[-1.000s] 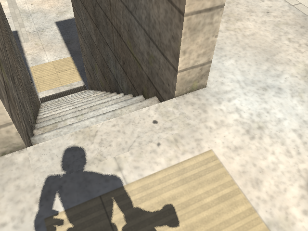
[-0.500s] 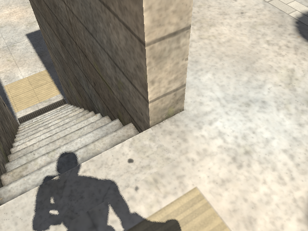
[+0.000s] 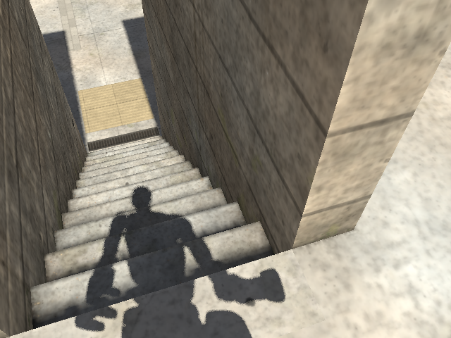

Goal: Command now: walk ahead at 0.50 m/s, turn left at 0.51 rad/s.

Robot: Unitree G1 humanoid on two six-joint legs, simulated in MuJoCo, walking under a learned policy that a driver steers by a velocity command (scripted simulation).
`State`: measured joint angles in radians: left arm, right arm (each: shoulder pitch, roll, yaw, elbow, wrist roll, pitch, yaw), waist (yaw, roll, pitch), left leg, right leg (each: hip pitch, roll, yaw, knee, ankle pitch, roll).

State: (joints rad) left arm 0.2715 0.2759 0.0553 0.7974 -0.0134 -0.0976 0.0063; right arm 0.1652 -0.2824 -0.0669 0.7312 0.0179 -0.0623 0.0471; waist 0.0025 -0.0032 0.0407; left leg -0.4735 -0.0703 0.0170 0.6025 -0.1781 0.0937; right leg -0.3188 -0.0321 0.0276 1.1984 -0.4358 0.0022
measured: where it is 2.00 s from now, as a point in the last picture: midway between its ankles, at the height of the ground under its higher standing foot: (171, 233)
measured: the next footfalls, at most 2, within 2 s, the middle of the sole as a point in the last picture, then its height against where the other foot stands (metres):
right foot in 0.40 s outside the picture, level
left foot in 0.84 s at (158, 327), level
